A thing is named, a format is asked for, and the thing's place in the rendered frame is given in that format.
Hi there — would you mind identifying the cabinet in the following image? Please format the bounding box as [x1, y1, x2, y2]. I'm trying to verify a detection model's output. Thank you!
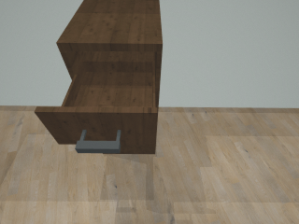
[56, 0, 163, 154]

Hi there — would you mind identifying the handle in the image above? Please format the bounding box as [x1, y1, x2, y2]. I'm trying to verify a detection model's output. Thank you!
[75, 129, 121, 154]

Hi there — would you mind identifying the drawer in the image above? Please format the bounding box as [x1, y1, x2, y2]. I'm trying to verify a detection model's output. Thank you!
[35, 60, 158, 146]

